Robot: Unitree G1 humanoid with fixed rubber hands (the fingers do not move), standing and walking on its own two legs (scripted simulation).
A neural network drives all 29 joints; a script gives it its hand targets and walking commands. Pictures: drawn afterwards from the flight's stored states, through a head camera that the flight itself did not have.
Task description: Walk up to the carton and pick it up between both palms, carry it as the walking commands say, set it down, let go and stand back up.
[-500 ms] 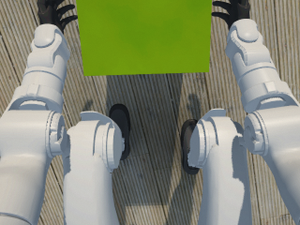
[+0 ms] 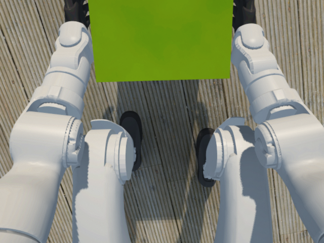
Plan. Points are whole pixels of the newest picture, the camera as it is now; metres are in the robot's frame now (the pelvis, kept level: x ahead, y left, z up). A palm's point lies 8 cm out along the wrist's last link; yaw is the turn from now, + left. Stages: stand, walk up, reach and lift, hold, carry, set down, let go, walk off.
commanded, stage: reach and lift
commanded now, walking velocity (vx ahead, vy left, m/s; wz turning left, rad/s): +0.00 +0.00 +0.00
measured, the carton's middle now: (161, 31) +0.51 +0.04 -0.25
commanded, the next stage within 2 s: none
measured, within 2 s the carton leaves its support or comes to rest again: leaves its support in 0.64 s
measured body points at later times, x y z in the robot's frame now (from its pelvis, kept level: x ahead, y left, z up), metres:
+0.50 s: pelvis -0.01 +0.00 -0.02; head +0.34 +0.01 +0.26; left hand +0.52 +0.20 -0.19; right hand +0.54 -0.13 -0.19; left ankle +0.15 +0.13 -0.35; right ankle +0.10 -0.13 -0.35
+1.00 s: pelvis +0.00 +0.00 -0.01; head +0.32 +0.01 +0.31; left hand +0.52 +0.20 -0.13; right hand +0.54 -0.13 -0.13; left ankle +0.15 +0.13 -0.35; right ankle +0.10 -0.13 -0.35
